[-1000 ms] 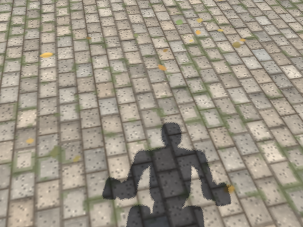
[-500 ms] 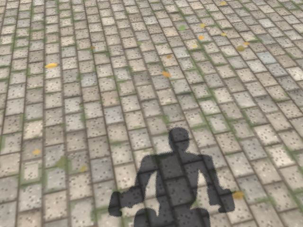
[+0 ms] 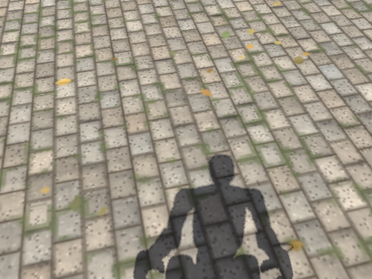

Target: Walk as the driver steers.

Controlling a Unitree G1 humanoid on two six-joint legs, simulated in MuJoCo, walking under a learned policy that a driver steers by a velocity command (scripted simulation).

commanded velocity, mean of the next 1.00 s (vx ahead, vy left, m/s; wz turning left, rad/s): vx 0.16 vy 0.00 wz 0.00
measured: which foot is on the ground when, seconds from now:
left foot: down 0.00-0.72, up 0.74-1.00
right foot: down 0.00-1.00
